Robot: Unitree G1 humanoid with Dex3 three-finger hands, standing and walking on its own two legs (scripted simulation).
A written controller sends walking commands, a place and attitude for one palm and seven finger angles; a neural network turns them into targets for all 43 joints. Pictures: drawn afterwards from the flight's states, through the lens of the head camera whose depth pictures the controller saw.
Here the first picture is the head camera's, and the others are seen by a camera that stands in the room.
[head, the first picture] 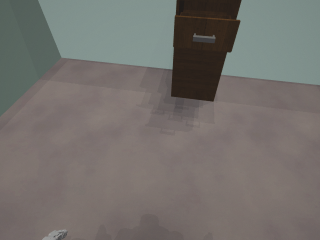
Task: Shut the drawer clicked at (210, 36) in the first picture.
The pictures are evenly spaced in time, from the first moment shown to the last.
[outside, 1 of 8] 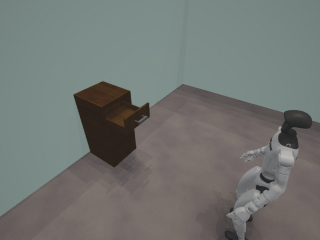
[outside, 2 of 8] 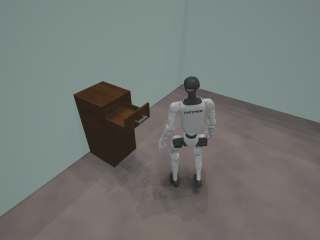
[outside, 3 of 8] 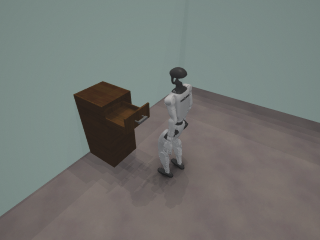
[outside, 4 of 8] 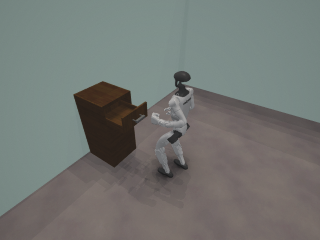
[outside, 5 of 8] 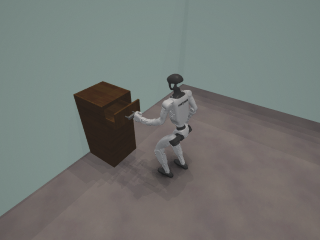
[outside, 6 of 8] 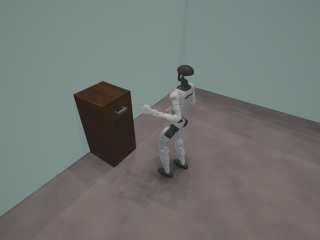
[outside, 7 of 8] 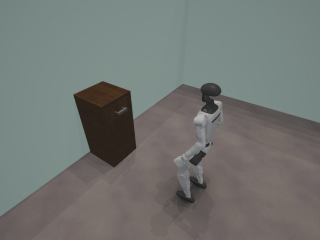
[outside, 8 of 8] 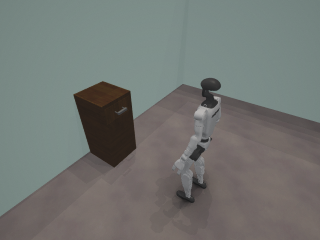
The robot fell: no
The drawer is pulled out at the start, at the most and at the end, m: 0.28 0.28 0.00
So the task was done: yes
